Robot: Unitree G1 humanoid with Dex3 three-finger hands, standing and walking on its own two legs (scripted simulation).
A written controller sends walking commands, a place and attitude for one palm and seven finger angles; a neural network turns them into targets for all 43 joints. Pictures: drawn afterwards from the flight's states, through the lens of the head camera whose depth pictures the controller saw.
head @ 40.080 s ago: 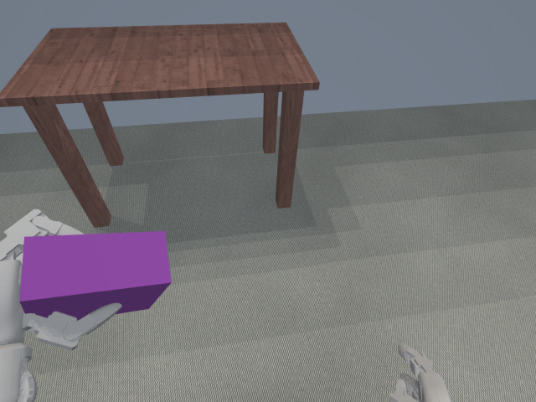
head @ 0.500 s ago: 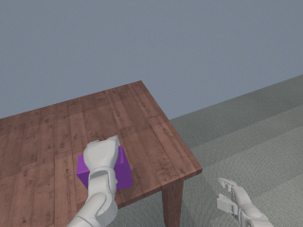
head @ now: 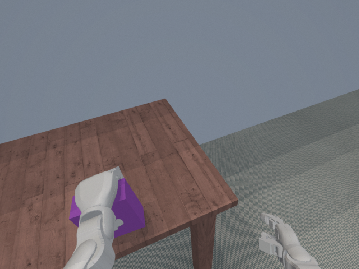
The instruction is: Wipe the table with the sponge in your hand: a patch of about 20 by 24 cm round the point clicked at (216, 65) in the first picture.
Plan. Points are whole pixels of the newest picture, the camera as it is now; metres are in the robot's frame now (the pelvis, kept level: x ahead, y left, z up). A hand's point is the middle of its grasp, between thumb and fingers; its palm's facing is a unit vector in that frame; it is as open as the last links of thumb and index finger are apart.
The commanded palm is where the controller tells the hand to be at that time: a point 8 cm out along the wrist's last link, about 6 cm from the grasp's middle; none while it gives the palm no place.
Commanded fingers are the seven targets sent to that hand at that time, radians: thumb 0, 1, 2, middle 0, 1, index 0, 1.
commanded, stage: slide back across to the middle lane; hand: left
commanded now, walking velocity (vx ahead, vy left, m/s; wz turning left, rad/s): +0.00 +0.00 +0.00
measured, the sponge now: (114, 216) +0.25 +0.20 -0.01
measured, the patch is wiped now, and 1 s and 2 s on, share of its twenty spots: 0.95 0.95 0.95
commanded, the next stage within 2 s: wipe forward along the middle lane in 0.08 s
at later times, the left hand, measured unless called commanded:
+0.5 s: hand (101, 202) +0.25 +0.23 +0.03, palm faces -0.02 -0.11 -0.99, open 10.0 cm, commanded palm +0.22 +0.24 +0.08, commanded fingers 0.00 0.10 1.30 -1.20 -1.60 -1.20 -1.60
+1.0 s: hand (96, 190) +0.29 +0.25 +0.03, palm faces -0.07 -0.07 -0.99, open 10.0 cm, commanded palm +0.26 +0.28 +0.07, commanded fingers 0.00 0.10 1.30 -1.20 -1.60 -1.20 -1.60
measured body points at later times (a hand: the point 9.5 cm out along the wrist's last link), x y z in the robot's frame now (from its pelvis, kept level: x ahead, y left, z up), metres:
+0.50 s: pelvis +0.00 -0.01 +0.00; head -0.02 -0.06 +0.45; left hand +0.25 +0.23 +0.09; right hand +0.24 -0.22 -0.08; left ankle +0.00 +0.12 -0.74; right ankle -0.01 -0.09 -0.74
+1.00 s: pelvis -0.02 -0.03 +0.00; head -0.02 -0.07 +0.44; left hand +0.29 +0.25 +0.09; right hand +0.18 -0.27 -0.12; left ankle +0.00 +0.12 -0.73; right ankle -0.01 -0.09 -0.74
